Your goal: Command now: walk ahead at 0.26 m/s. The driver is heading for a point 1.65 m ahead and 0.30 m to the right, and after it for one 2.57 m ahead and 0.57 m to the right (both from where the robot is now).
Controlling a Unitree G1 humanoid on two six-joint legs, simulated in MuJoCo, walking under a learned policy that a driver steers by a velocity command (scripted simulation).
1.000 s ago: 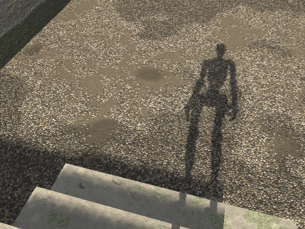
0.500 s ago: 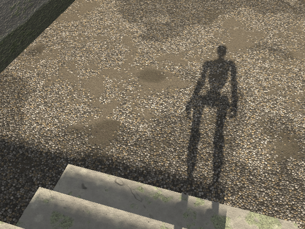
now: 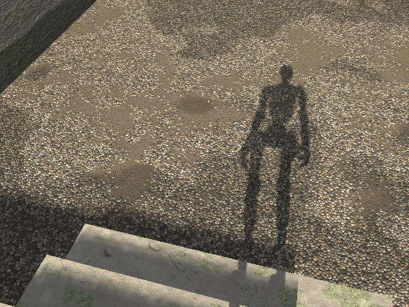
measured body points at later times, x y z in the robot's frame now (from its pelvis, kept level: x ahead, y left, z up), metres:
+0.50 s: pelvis +0.12 -0.08 -0.07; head +0.12 -0.09 +0.37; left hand -0.06 +0.14 -0.20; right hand +0.22 -0.34 -0.22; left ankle +0.22 +0.05 -0.73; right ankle -0.03 -0.16 -0.75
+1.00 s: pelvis +0.37 -0.12 -0.26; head +0.37 -0.13 +0.19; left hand +0.48 +0.13 -0.39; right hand +0.28 -0.36 -0.41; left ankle +0.27 -0.02 -0.93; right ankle +0.53 -0.27 -0.95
